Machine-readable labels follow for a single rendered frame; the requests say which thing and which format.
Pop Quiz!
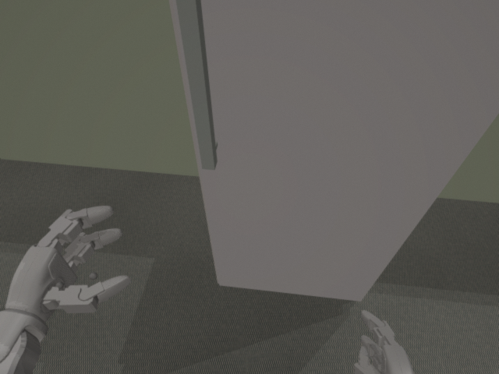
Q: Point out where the left robot forearm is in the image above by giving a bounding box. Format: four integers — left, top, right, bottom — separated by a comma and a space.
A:
0, 309, 48, 374

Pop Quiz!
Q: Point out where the handle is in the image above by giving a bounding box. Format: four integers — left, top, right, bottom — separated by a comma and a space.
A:
176, 0, 218, 170

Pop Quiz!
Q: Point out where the robot left hand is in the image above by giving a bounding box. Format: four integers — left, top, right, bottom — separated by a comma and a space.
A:
5, 206, 131, 322

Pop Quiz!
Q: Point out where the fridge door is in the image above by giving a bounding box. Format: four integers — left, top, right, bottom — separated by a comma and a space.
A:
172, 0, 499, 302

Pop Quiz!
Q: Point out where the robot right hand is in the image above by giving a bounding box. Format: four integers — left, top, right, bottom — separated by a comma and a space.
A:
355, 310, 414, 374

